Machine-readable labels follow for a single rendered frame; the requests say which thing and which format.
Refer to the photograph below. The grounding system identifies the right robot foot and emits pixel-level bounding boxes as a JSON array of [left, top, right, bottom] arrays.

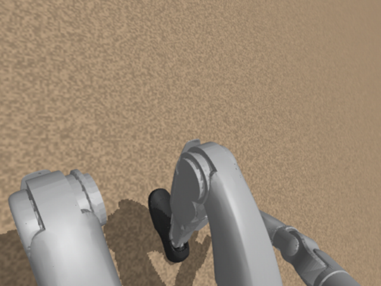
[[148, 188, 189, 263]]

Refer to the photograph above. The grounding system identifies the right robot arm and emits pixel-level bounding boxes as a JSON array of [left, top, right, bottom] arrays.
[[273, 225, 361, 286]]

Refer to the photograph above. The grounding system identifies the right robot hand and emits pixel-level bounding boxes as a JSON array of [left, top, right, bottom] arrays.
[[259, 210, 286, 246]]

